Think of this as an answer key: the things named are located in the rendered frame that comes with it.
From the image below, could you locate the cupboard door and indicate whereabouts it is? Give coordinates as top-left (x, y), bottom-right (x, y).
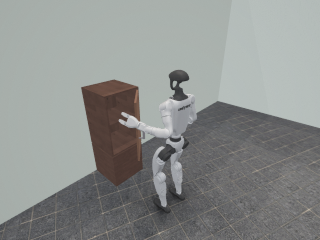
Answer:
top-left (134, 90), bottom-right (141, 161)

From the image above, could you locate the robot left forearm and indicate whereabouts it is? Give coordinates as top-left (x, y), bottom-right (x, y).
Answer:
top-left (136, 121), bottom-right (170, 138)

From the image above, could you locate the robot left hand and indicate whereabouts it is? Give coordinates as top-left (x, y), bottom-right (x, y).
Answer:
top-left (118, 112), bottom-right (139, 128)

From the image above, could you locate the robot right upper arm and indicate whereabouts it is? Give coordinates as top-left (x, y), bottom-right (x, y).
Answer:
top-left (185, 94), bottom-right (197, 123)

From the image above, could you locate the robot right foot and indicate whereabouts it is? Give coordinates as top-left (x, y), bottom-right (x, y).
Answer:
top-left (168, 187), bottom-right (185, 201)

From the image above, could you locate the left robot thigh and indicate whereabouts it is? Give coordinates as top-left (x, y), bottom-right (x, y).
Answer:
top-left (152, 145), bottom-right (173, 183)

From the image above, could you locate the robot left upper arm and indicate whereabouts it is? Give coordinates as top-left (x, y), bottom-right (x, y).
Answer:
top-left (159, 99), bottom-right (173, 139)

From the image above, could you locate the handle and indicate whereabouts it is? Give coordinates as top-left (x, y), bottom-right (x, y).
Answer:
top-left (139, 131), bottom-right (145, 139)

